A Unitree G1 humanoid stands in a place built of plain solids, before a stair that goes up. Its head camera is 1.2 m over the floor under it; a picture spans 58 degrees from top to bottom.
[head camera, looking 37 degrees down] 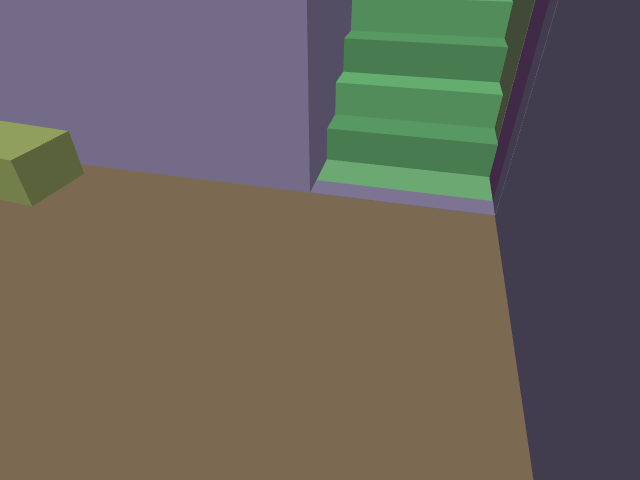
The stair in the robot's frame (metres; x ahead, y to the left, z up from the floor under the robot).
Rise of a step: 0.20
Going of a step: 0.23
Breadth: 0.95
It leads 14 degrees to the right of straight ahead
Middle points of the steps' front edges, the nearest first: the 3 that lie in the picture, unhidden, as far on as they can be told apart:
2.30 -0.50 0.20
2.52 -0.56 0.40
2.74 -0.61 0.59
